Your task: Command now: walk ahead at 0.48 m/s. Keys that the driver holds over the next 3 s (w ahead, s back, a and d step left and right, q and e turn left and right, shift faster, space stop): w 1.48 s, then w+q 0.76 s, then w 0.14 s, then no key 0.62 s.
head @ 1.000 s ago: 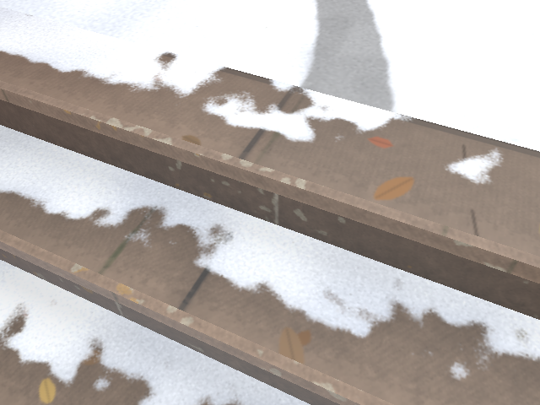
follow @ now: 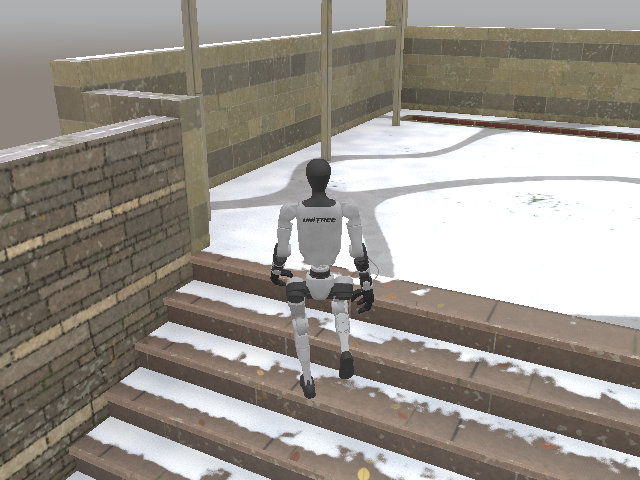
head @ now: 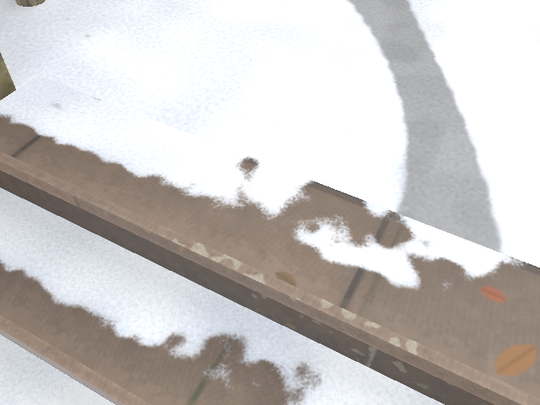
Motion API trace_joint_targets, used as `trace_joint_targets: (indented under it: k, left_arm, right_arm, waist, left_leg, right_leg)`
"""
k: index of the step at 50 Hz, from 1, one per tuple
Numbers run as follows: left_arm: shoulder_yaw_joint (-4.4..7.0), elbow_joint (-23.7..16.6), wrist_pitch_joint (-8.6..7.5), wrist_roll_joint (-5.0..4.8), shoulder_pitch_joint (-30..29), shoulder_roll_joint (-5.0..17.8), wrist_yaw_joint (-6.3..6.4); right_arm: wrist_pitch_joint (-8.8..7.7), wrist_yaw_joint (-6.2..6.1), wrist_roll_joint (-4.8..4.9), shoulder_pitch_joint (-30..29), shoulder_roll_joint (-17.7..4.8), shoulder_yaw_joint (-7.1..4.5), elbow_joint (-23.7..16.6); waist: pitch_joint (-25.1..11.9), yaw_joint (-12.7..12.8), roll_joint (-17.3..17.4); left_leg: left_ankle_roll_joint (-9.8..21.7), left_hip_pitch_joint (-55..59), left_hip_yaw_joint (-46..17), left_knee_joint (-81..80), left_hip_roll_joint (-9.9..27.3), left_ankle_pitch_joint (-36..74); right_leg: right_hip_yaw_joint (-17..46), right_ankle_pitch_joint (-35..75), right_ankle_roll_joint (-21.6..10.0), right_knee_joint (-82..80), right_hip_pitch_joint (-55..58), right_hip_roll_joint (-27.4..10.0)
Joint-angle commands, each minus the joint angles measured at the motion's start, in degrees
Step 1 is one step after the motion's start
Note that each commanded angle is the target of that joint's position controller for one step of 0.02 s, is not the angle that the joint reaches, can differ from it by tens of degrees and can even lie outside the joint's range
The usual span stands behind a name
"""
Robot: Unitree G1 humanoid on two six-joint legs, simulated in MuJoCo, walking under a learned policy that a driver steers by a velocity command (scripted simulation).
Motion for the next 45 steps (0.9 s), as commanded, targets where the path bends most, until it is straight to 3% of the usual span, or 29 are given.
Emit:
trace_joint_targets:
  k: [1, 2, 5, 8, 11, 14, 16, 17, 18, 19, 20, 21, 22, 23, 25, 26, 27, 29, 30, 31, 33, 36, 38, 40, 41, 42, 43, 44, 45]
  left_arm:
    - [-2.04, -1.3, 1.78, -0.51, 4.8, -3.4, 0.86]
    - [-1.66, -0.3, 1.98, -0.70, 4.7, -2.9, 0.92]
    - [-2.94, -1.9, 2.42, -0.86, -1.6, -7.4, 2.20]
    - [-4.15, -6.6, 2.46, 0.02, -12.1, -8.7, 1.77]
    - [-4.95, -9.1, 3.53, -0.20, -18.1, -9.2, 0.61]
    - [-5.46, -9.8, 4.53, -1.84, -21.2, -8.2, -0.01]
    - [-5.81, -5.7, 4.56, -3.63, -15.5, -9.3, -0.18]
    - [-5.73, -4.0, 4.94, -4.47, -10.2, -9.6, 0.32]
    - [-4.60, -1.8, 5.21, -4.83, -4.8, -6.5, 0.78]
    - [-3.49, 0.0, 4.86, -4.20, 1.2, -3.5, 0.74]
    - [-2.06, 2.2, 4.29, -2.11, 8.4, -0.1, 0.56]
    - [0.10, 5.6, 4.20, -1.11, 17.1, 5.2, 1.15]
    - [1.88, 7.2, 5.70, -1.37, 18.2, 8.7, 2.09]
    - [2.54, 7.3, 5.08, -1.86, 10.1, 8.2, 1.90]
    - [1.00, 12.6, 3.19, -0.68, 9.6, 0.8, 1.83]
    - [-0.29, 15.0, 1.77, 0.27, 9.7, -3.9, 1.56]
    - [-0.41, 16.1, 0.88, 1.07, 10.4, -4.8, 1.21]
    - [-0.69, 18.7, -0.63, 0.44, 13.5, -4.3, -0.04]
    - [-0.56, 19.2, -0.86, -0.08, 14.3, -3.3, -0.37]
    - [-0.30, 17.7, -1.37, -0.30, 12.9, -1.3, -0.95]
    - [-0.90, 17.0, -2.04, -1.50, 15.5, -1.2, -0.23]
    - [0.63, 17.6, -3.57, -0.97, 25.6, 4.3, 0.74]
    - [0.96, 18.0, -3.57, 0.31, 30.7, 4.5, 0.68]
    - [0.67, 19.5, -2.67, -0.06, 35.1, 2.2, 0.93]
    - [-3.05, 30.8, 0.24, 7.04, 52.7, -5.3, -3.09]
    - [-2.68, 26.5, 1.58, 7.00, 44.5, -3.1, -5.93]
    - [-2.84, 25.2, 2.37, 5.96, 35.8, -2.0, -8.48]
    - [-2.80, 22.2, 1.20, 3.46, 30.3, 3.2, -9.13]
    - [-2.36, 21.4, -0.90, 2.89, 30.5, 7.5, -9.44]
  right_arm:
    - [-3.01, 0.68, 0.24, -0.5, 1.0, 1.22, -1.1]
    - [-3.56, 0.72, 0.03, 2.9, 0.6, 1.27, -0.2]
    - [-4.22, 1.28, 0.31, 11.5, -1.9, 0.68, 3.2]
    - [-3.76, 0.40, 0.23, 15.3, 0.5, 1.66, 5.2]
    - [-3.66, -1.22, 0.68, 19.6, 1.1, 1.87, 6.8]
    - [-2.25, -4.42, 2.67, 23.9, -0.5, 1.14, 8.2]
    - [-1.64, -5.82, 3.36, 21.4, 0.5, 2.05, 6.7]
    - [-1.74, -5.98, 2.55, 20.2, -2.3, 1.55, 5.3]
    - [-2.31, -5.79, 2.91, 20.7, -5.5, 0.80, 4.5]
    - [-2.81, -4.86, 3.75, 19.3, -8.5, 0.20, 3.3]
    - [-3.34, -3.73, 3.94, 14.1, -10.7, -0.76, 0.8]
    - [-3.85, -2.23, 4.76, 12.4, -7.9, -0.91, -3.8]
    - [-4.32, -0.29, 2.84, 3.3, -7.9, -2.21, -5.8]
    - [-4.07, 0.83, 0.64, 2.2, -2.9, -1.95, -9.9]
    - [-2.67, 0.01, -0.06, 0.2, 3.8, 0.06, -13.9]
    - [-1.91, -0.39, 0.08, 0.7, 5.2, 0.88, -15.3]
    - [-0.66, -0.77, 0.47, 2.5, 7.0, 1.89, -15.1]
    - [1.10, -1.45, 0.80, 0.0, 9.4, 3.54, -17.3]
    - [1.53, -1.61, 0.64, -1.8, 8.9, 3.78, -18.4]
    - [2.00, -1.50, 0.48, -2.9, 5.6, 3.45, -18.6]
    - [2.62, -0.99, 0.33, -6.9, 2.9, 2.94, -19.4]
    - [2.55, -1.94, 0.22, -13.1, 3.4, 2.28, -21.7]
    - [1.86, -2.21, 0.04, -24.0, 5.2, 2.82, -26.3]
    - [1.57, -1.37, 0.29, -35.3, 5.0, 3.82, -31.6]
    - [3.66, 0.82, -0.38, -47.6, 4.0, 6.92, -33.5]
    - [5.18, 2.41, -1.35, -45.9, 5.1, 6.94, -32.4]
    - [6.73, 3.04, -0.97, -50.2, 5.0, 7.99, -33.8]
    - [7.40, 4.87, -1.17, -46.8, 2.7, 7.40, -31.5]
    - [6.93, 5.66, 0.60, -41.9, 0.8, 6.73, -30.3]
  waist:
    - [4.7, 3.8, -0.9]
    - [3.0, 2.0, -0.6]
    - [4.0, -0.8, 2.5]
    - [6.9, -2.2, -0.4]
    - [6.6, -4.3, 5.0]
    - [4.8, -6.2, 8.1]
    - [0.1, -3.4, 6.1]
    - [-2.7, -0.6, 10.5]
    - [-5.8, 2.0, 13.9]
    - [-7.9, 4.9, 16.0]
    - [-11.4, 9.5, 16.9]
    - [-14.6, 10.4, 3.8]
    - [-13.3, 12.1, -7.8]
    - [-7.3, 6.1, -1.6]
    - [4.7, -0.3, 7.9]
    - [6.2, -3.6, 9.0]
    - [6.8, -4.8, 6.0]
    - [8.5, -5.6, 1.7]
    - [9.6, -6.0, 2.2]
    - [10.2, -6.5, 3.8]
    - [8.5, -4.7, 3.4]
    - [5.5, -0.7, -2.5]
    - [7.5, 2.7, -3.0]
    - [9.2, 6.1, -4.0]
    - [-6.3, 10.4, -5.1]
    - [-1.2, 5.8, -4.7]
    - [1.5, 4.0, -3.9]
    - [-1.4, -1.3, -9.9]
    - [-5.9, -5.2, -10.6]
  left_leg:
    - [-1.6, 0.5, -20.6, -29.3, 12.3, 0.1]
    - [-1.4, 3.0, -19.9, -30.4, 12.8, 4.7]
    - [-0.9, 18.0, -23.3, -31.8, 15.2, 0.7]
    - [-3.8, 18.6, -19.2, -33.2, 11.7, -1.1]
    - [-3.4, 18.6, -16.5, -36.6, 9.2, 8.8]
    - [0.6, 28.7, -15.3, -44.9, 11.2, 32.6]
    - [0.3, 31.5, -5.9, -41.1, 10.0, 72.2]
    - [2.2, 29.9, -5.3, -36.4, 12.0, 93.5]
    - [3.4, 33.0, -5.9, -30.1, 14.6, 112.3]
    - [3.8, 35.1, -6.7, -21.3, 16.1, 115.3]
    - [3.4, 30.0, -5.7, -9.0, 14.6, 108.5]
    - [0.5, 6.8, -5.7, 11.8, 6.3, 86.3]
    - [-0.5, -5.5, -9.3, 38.4, -7.1, 19.6]
    - [-0.2, -14.4, -19.8, 53.5, -3.8, 16.8]
    - [1.3, -20.9, -17.7, 58.4, -1.0, 18.2]
    - [1.6, -22.4, -18.5, 57.8, -0.7, 17.0]
    - [1.6, -25.1, -18.8, 63.0, -1.7, 15.2]
    - [2.0, -34.8, -20.1, 64.7, -1.1, 9.7]
    - [1.9, -36.6, -20.5, 62.0, -0.5, 9.4]
    - [1.3, -33.7, -17.0, 53.2, 0.2, 12.4]
    - [-0.4, -31.3, -9.9, 47.1, 2.4, 17.2]
    - [0.6, -46.8, -8.6, 59.5, 4.7, 8.7]
    - [2.5, -64.3, -9.7, 68.2, 6.1, -2.2]
    - [2.1, -64.6, -4.4, 58.3, 7.0, -9.0]
    - [9.6, -70.9, -10.4, 52.2, 6.1, -3.3]
    - [11.2, -59.0, -4.6, 40.0, 7.1, 2.8]
    - [12.0, -41.0, -6.4, 33.0, 6.1, -0.7]
    - [8.8, -24.0, -0.3, 34.9, 2.7, -0.6]
    - [6.3, -12.8, 0.9, 34.8, -0.4, 4.7]
  right_leg:
    - [3.5, 2.3, 0.1, -5.0, -7.4, -1.8]
    - [0.5, 3.4, 0.3, 1.3, -9.2, -0.1]
    - [0.6, -7.2, -1.3, 24.0, -31.4, 0.2]
    - [-2.5, -8.0, -1.4, 16.5, -35.3, -1.3]
    - [-11.9, -6.6, -0.1, 6.1, -31.3, -3.3]
    - [-14.7, -16.9, -0.9, -11.7, -23.2, -5.4]
    - [-20.3, -23.3, -3.5, -28.9, -5.0, -0.6]
    - [-20.1, -28.5, -4.2, -34.1, 6.4, 2.1]
    - [-21.8, -33.0, -4.7, -37.3, 12.6, 5.6]
    - [-19.6, -31.9, -5.3, -45.6, 18.6, 6.4]
    - [-11.8, -27.7, -6.9, -52.3, 29.8, 4.3]
    - [14.9, -37.5, -12.9, -61.6, 45.0, -7.3]
    - [46.8, -45.9, -18.2, -89.8, 42.3, -15.8]
    - [47.3, -46.5, -16.3, -93.1, 38.1, -17.0]
    - [32.9, -43.5, -10.3, -87.4, 23.4, -16.6]
    - [24.9, -35.8, -7.3, -86.4, 20.4, -14.3]
    - [20.3, -29.5, -5.9, -87.7, 20.5, -13.3]
    - [12.8, -24.5, -4.3, -90.8, 23.7, -11.8]
    - [9.9, -22.3, -3.3, -91.5, 23.4, -11.4]
    - [5.7, -21.2, -3.0, -93.4, 20.6, -9.9]
    - [3.4, -12.3, -4.3, -95.9, 22.1, -9.5]
    - [9.1, -0.7, -6.9, -96.6, 42.9, -13.7]
    - [10.3, -2.6, -6.8, -97.5, 57.8, -16.8]
    - [7.9, -3.9, -5.3, -101.9, 59.1, -13.8]
    - [10.7, -2.0, -5.2, -97.2, 67.8, -15.1]
    - [5.0, 1.7, -6.0, -106.2, 59.6, -15.4]
    - [2.5, 2.2, -6.6, -115.0, 39.6, -15.5]
    - [-2.2, 28.3, -9.6, -114.2, 31.5, -15.0]
    - [-4.9, 59.4, -9.5, -109.6, 34.4, -16.0]
Next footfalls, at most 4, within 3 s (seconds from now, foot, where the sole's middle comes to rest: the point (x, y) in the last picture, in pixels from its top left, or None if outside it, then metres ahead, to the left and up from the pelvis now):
0.40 right None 0.37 -0.05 -0.55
0.94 left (206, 208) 0.80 0.18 -0.38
1.48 right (299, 107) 1.18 -0.03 -0.38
2.02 left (200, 54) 1.43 0.26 -0.38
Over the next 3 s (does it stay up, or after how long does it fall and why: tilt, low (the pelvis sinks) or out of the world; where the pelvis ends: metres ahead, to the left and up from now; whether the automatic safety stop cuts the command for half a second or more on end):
stays up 1.65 0.26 0.39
